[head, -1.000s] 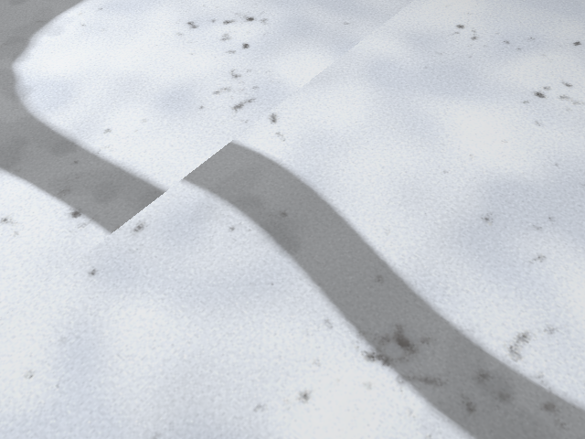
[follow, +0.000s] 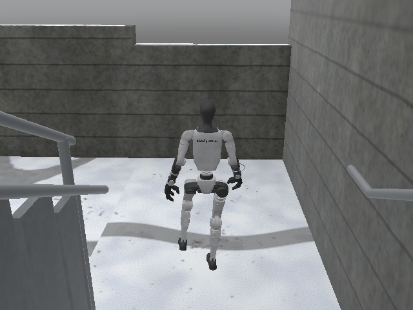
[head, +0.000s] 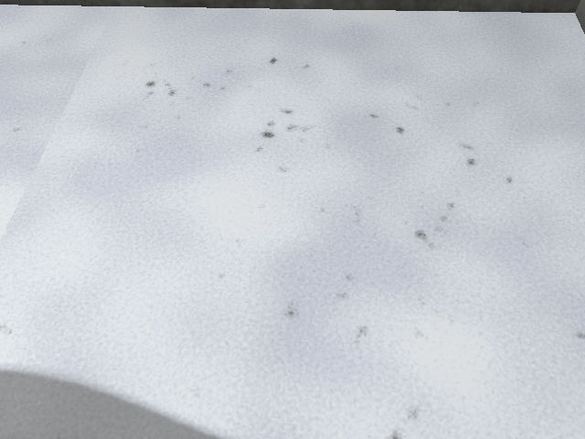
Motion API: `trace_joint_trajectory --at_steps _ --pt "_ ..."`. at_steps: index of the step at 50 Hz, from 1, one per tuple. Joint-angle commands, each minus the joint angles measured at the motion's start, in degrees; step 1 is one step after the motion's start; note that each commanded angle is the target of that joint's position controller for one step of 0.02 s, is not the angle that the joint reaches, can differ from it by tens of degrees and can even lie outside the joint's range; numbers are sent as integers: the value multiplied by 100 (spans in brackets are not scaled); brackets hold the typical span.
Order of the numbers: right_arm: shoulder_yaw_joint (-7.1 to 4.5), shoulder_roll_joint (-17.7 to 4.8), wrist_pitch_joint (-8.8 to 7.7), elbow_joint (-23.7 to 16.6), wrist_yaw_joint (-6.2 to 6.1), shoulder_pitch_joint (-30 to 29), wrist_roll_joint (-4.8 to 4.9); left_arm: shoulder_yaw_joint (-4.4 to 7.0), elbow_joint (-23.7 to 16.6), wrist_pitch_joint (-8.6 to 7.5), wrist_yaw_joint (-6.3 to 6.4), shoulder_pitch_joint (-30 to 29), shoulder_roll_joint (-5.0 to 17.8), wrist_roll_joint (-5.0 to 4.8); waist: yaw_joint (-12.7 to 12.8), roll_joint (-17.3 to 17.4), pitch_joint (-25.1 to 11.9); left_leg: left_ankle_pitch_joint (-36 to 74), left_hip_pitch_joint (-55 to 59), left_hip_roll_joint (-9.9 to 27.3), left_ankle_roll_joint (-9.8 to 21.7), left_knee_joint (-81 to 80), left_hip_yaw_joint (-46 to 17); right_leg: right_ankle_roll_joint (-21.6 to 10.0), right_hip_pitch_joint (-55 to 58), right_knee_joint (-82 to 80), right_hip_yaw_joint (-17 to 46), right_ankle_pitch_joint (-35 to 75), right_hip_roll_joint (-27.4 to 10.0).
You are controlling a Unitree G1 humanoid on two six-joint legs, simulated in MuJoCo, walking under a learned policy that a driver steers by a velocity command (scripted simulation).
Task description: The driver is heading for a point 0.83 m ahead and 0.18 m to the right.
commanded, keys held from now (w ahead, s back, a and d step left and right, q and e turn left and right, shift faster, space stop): w+e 0.78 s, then w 0.22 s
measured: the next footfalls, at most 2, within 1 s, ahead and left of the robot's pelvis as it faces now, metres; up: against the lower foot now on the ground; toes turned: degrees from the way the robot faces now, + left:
left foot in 0.22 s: +0.31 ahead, +0.13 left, +0.00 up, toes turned -10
right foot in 0.78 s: +0.50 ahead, -0.15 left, +0.00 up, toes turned -31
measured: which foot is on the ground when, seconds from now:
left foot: up 0.00-0.20, down 0.22-0.78, up 0.80-1.00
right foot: down 0.00-0.22, up 0.24-0.76, down 0.78-1.00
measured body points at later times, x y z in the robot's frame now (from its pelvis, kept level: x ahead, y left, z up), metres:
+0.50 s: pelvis +0.27 +0.05 +0.00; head +0.29 +0.06 +0.45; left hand +0.47 +0.27 -0.12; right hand +0.24 -0.23 -0.11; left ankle +0.27 +0.14 -0.74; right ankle +0.27 -0.09 -0.66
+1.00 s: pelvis +0.49 -0.10 +0.00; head +0.51 -0.12 +0.45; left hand +0.69 +0.09 -0.12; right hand +0.44 -0.38 -0.13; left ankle +0.60 +0.03 -0.67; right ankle +0.46 -0.13 -0.74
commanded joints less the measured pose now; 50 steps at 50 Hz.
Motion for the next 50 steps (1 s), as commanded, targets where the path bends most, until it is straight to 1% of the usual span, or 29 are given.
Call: trace_joint_trajectory --at_steps 1,6,8,9,10,11,12,13,14,15,16,17,19,22,27,32,34,35,37,38,39,40,41,42,43,44,46,48,50 --pt "-53 -369 -33 -488 24 -489 23 196 -320 -89 35 283 849 -4 95 -489 -70 629 -145 -256 -57 -677 213 -623 112 -478 1298 1892 -1405" --pt "9 -443 -137 -816 69 -1218 91 220 -351 -76 106 622 973 73 318 -569 -35 666 43 -549 67 -1654 159 -563 634 -38 1663 2377 -1583" --pt "-16 -568 -185 -803 51 -946 114 243 -444 -81 143 407 1073 89 104 -644 -69 426 773 -658 193 -2091 81 -372 493 185 1821 2504 -1638" --pt "-51 -655 -210 -706 18 -565 131 255 -508 -89 139 200 1130 97 -101 -684 -155 188 1471 -779 280 -2274 116 -243 244 423 1826 2803 -1593" --pt "-114 -787 -249 -520 -44 54 131 259 -545 -111 109 67 1170 90 -390 -596 -427 44 2377 -942 376 -2471 214 -114 42 1025 1768 3231 -1411" --pt "-193 -994 -329 -359 -121 805 73 224 -553 -154 52 26 1054 42 -780 -232 -881 54 3540 -626 548 -2771 -21 38 -371 2186 1442 2966 -1003" --pt "-276 -1423 -351 -355 -232 1742 -62 73 -736 -198 26 148 528 -3 -1033 497 -1837 -1302 4834 870 805 -2949 -1500 150 -1067 3880 896 998 -634" --pt "-358 -1814 -273 -397 -226 1392 -89 37 -916 -160 29 826 331 -108 -440 1895 -2075 -1700 5448 1908 1389 -3860 -4224 288 -2676 4991 380 -2185 99" --pt "-275 -1212 -211 -470 -193 963 10 84 -666 -41 84 618 783 101 -336 702 -1229 -2441 4641 1699 1357 -3906 -3962 252 -3085 5447 389 -1659 -511" --pt "-158 -764 -205 -506 -172 643 64 105 -675 -7 17 226 803 136 -320 161 -605 -2137 3913 1388 1244 -3976 -2969 277 -2980 5303 306 -1112 -689" --pt "-104 -577 -216 -461 -150 507 61 88 -693 20 -35 55 697 128 -247 50 -331 -1265 3470 1090 1135 -4083 -2134 337 -2823 5089 233 -834 -856" --pt "-83 -536 -250 -385 -160 563 78 84 -707 75 -90 -22 638 174 -217 279 -220 -639 3233 869 1051 -4157 -1534 385 -2714 4936 169 -743 -985" --pt "-89 -542 -366 -243 -131 726 133 61 -712 188 -178 -10 551 200 -159 510 -215 303 3051 687 1016 -4259 -863 452 -2590 4933 63 -567 -1040" --pt "-128 -611 -475 -107 -83 917 188 37 -896 246 -255 -451 481 202 -161 429 -166 1002 3216 723 1107 -4417 -276 513 -3072 4874 30 -151 -1126" --pt "-142 -628 -452 115 -77 1220 165 -45 -1205 230 -327 -1364 324 181 -317 332 52 1612 3469 574 1086 -4484 608 610 -3495 3830 -236 714 -1187" --pt "-183 -803 -398 333 -131 1582 167 -150 -1529 190 -438 -2254 182 203 -557 322 258 2026 3886 705 983 -4373 1124 399 -3130 2370 -795 849 -1173" --pt "-197 -881 -325 428 -168 1699 155 -145 -1596 192 -426 -2345 214 234 -554 320 252 2738 4213 777 924 -4080 1310 230 -2931 2028 -998 432 -1035" --pt "-205 -953 -288 461 -190 1707 146 -129 -1595 196 -400 -2273 239 249 -486 368 164 3618 4325 792 882 -3759 1437 123 -2661 1900 -1122 133 -871" --pt "-238 -1158 -199 510 -226 1720 140 -44 -1448 174 -322 -1660 380 279 -174 482 -293 5278 4461 820 848 -2536 1613 -142 -1796 1714 -1278 -460 -427" --pt "-239 -1208 -152 479 -231 1653 170 40 -1216 120 -264 -879 498 309 188 372 -757 5096 4119 772 783 -1426 1713 -312 -778 1323 -1214 -350 -235" --pt "-210 -1130 -148 329 -220 1572 157 192 -917 97 -166 111 845 362 630 -74 -1358 3580 3006 638 612 164 1753 -566 754 1022 -380 -615 -712" --pt "-28 -328 -181 -88 -84 1796 169 324 -988 115 -77 -27 1460 297 157 -1492 -1809 -1876 410 -289 295 2065 1620 -1213 2565 757 2534 -839 -2573" --pt "-126 -811 -199 -259 -76 1225 121 352 -1126 164 -25 294 1483 123 550 -840 -2180 -2136 -282 -724 246 2848 465 -1534 2651 47 4032 -289 -3009" --pt "-117 -782 -236 -353 -56 809 186 297 -934 175 43 89 1251 91 422 -428 -1320 -1380 -632 -344 310 2677 221 -1350 2114 19 2808 551 -2813" --pt "-51 -666 -300 -290 -54 886 221 203 -850 133 67 -123 937 62 160 -279 -753 -1029 -306 -174 337 2113 256 -1143 1237 -57 2131 1409 -2572" --pt "-47 -629 -274 -177 -48 993 173 126 -822 71 72 -368 720 76 -112 -127 -475 -946 98 -26 331 1633 229 -877 637 -155 1593 1917 -2232" --pt "-38 -589 -75 -1 -4 1386 27 21 -793 -47 47 -579 505 45 -415 -281 -457 -905 782 15 263 1224 239 -716 -11 -389 1022 2388 -1900" --pt "-45 -510 15 26 62 1347 16 28 -633 -150 14 -390 570 9 -446 -280 -389 -675 760 -36 214 931 335 -712 -133 -596 788 2538 -1761" --pt "-43 -454 39 -67 91 943 36 50 -501 -185 2 -183 661 10 -344 -310 -171 -196 418 -5 177 532 375 -630 -113 -815 667 2318 -1692"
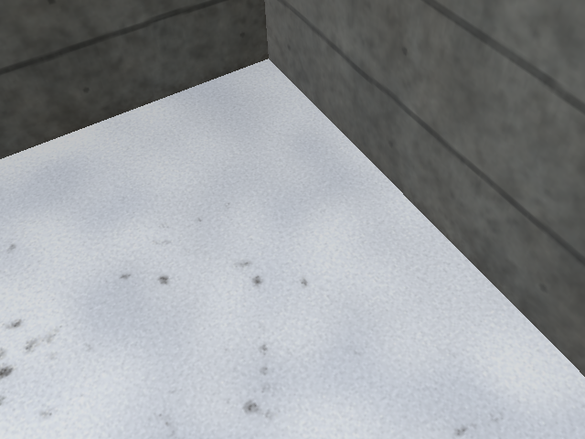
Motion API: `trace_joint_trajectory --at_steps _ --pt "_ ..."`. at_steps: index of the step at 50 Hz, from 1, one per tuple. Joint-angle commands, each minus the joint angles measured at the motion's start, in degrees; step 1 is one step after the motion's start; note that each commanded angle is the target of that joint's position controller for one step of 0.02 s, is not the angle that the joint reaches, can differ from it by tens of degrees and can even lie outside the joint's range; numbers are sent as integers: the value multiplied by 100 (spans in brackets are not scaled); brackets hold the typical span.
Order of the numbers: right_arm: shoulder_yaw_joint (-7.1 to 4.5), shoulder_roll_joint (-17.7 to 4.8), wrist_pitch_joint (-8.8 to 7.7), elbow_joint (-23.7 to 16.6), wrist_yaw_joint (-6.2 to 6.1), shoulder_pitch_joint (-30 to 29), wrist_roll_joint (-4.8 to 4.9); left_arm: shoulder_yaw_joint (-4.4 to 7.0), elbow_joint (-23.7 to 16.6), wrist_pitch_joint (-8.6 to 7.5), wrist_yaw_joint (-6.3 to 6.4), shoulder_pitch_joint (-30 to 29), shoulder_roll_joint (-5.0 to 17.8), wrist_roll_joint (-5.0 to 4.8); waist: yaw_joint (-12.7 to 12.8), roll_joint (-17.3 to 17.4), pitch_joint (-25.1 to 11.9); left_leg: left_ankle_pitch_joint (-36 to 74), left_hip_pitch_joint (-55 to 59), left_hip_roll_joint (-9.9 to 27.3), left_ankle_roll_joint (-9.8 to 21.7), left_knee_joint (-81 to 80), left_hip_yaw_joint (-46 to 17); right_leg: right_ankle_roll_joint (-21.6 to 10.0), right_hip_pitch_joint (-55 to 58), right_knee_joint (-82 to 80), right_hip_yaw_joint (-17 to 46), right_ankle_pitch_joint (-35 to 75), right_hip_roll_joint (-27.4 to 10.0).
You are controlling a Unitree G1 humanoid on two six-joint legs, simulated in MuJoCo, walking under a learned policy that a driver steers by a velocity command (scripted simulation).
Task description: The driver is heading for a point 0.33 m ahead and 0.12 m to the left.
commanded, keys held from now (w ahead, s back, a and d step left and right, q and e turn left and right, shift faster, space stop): w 0.14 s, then w+q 0.06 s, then no key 0.80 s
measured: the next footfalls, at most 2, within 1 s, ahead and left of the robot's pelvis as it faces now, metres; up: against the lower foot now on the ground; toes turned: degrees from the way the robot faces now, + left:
left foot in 0.34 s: +0.38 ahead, +0.12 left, +0.00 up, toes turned +3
right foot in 0.74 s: +0.35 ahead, -0.08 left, +0.00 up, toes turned +1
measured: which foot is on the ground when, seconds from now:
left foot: up 0.00-0.32, down 0.34-1.00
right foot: down 0.00-0.34, up 0.36-0.72, down 0.74-1.00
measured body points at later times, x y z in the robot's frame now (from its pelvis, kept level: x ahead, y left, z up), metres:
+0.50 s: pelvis +0.25 +0.05 -0.01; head +0.29 +0.07 +0.44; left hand +0.30 +0.32 -0.15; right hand +0.36 -0.20 -0.13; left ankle +0.34 +0.12 -0.74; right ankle +0.16 -0.07 -0.65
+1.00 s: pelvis +0.31 +0.04 +0.00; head +0.31 +0.03 +0.45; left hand +0.36 +0.27 -0.15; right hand +0.35 -0.20 -0.15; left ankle +0.34 +0.12 -0.74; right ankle +0.31 -0.08 -0.74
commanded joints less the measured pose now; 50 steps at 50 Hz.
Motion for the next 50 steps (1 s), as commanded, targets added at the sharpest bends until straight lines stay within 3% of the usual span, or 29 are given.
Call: trace_joint_trajectory --at_steps 1,5,11,14,15,16,17,18,19,20,21,22,23,24,26,28,33,36,37,38,39,40,42,43,50 --pt "-123 -403 54 -194 42 153 -3 178 -151 -166 4 262 757 -33 -30 -340 -88 683 -383 53 -62 -463 78 -593 249 -1040 1133 2139 -1523" --pt "-113 -375 45 -440 31 -619 -1 182 108 -186 60 694 812 -60 218 -358 83 1369 -1016 9 -113 -1327 50 -461 869 -1146 1173 1941 -1596" --pt "-32 -242 -43 -722 80 -1503 32 98 452 -221 135 1071 699 44 482 -410 376 1640 -854 -319 177 -2522 355 -320 1446 -1005 724 2794 -1669" --pt "-41 -255 -151 -575 28 -1002 -3 66 590 -219 213 936 785 60 189 -569 118 1293 336 -805 454 -2991 535 -53 1454 -176 555 5058 -1664" --pt "-92 -380 -202 -361 -30 -410 -15 77 619 -223 239 846 868 74 -48 -640 -204 1197 949 -1004 544 -3094 535 66 1523 456 557 5664 -1607" --pt "-155 -527 -291 -60 -66 403 -60 91 587 -214 212 652 945 83 -445 -572 -573 1660 1892 -1016 645 -3536 464 198 1300 1450 470 5550 -1411" --pt "-222 -815 -366 184 -135 1234 -153 65 479 -257 196 612 885 3 -755 -341 -1201 3197 3394 -291 802 -3434 -85 293 393 2728 374 3936 -1139" --pt "-384 -1494 -358 228 -149 1596 -245 -76 440 -260 187 1523 200 -281 -434 1073 -2289 6493 5406 1801 1914 -2844 -2288 581 -1418 5316 6 -828 -165" --pt "-367 -1170 -293 285 -102 1713 148 60 682 -204 235 1594 710 -210 -503 538 -2953 7772 5415 1905 2329 -3132 -2958 574 -1663 6178 760 -2236 154" --pt "-311 -984 -296 204 -106 1042 238 58 598 -170 245 1138 677 -145 -280 302 -2176 7185 4605 1642 2179 -3406 -2188 590 -1847 6198 1000 -1789 -175" --pt "-187 -545 -292 133 -109 456 234 15 519 -157 226 767 630 -41 -148 82 -1392 6289 3814 1344 1937 -3765 -1701 596 -2002 5786 821 -1547 -452" --pt "-86 -270 -291 137 -133 187 214 15 509 -84 193 542 581 23 -27 -45 -881 5696 3126 1064 1696 -4072 -1317 607 -1915 5398 726 -1402 -643" --pt "-32 -180 -281 199 -160 82 220 4 511 30 145 568 520 107 127 11 -669 5348 2507 827 1539 -4311 -987 653 -1547 5003 639 -1265 -728" --pt "-11 -201 -290 263 -155 54 178 -12 595 138 106 712 402 146 234 53 -659 5268 2043 692 1447 -4424 -718 686 -1088 4752 528 -1117 -686" --pt "-19 -338 -356 385 -107 -19 109 -60 676 282 90 868 187 121 423 198 -733 5297 1523 495 1386 -4481 -321 754 -558 4110 354 -969 -643" --pt "-18 -403 -361 484 -78 -72 83 -104 689 355 126 677 119 123 431 423 -713 4639 1428 362 1287 -4530 -183 789 -464 3202 246 -842 -711" --pt "-85 -560 -101 684 -90 163 90 -129 711 472 214 -60 271 108 81 533 -491 318 1181 377 1175 -4906 -760 789 -318 1986 93 -689 -795" --pt "-41 -398 -1 649 -148 -121 117 -158 834 346 263 -117 239 135 183 223 -194 -1086 743 296 909 -4809 -1051 642 244 818 151 -366 -837" --pt "-9 -297 -9 677 -157 -58 97 -173 866 267 293 -75 285 156 184 4 -154 -1111 696 187 710 -4675 -1034 573 399 315 532 -182 -1133" --pt "16 -160 -9 709 -150 163 124 -153 845 179 327 -176 524 166 -41 -385 -78 -721 779 -147 512 -4340 -790 429 212 -171 1275 -326 -1643" --pt "40 -4 38 873 -154 455 148 -150 930 132 306 -461 559 40 -329 -925 42 -121 1655 -596 366 -4158 -289 269 -827 -441 1538 -621 -1858" --pt "30 -98 61 1005 -182 473 97 -234 937 73 270 -601 280 -2 -348 -754 -41 351 2391 -505 303 -4118 -327 358 -1189 -566 1414 -756 -1758" --pt "-9 -259 56 1121 -214 441 87 -230 1054 15 263 -599 284 -47 -307 -653 -147 750 2619 -332 340 -4195 -477 576 -947 -451 991 -438 -1387" --pt "2 -264 61 1202 -193 454 44 -267 1137 0 274 -434 117 -66 -272 -576 -190 753 2550 -271 384 -4256 -551 593 -706 -342 894 -243 -1344" --pt "80 -81 12 1588 -229 264 88 -250 1445 53 286 -204 81 -38 -97 -211 -94 864 2205 -247 355 -4407 -577 511 -195 -119 767 295 -1337"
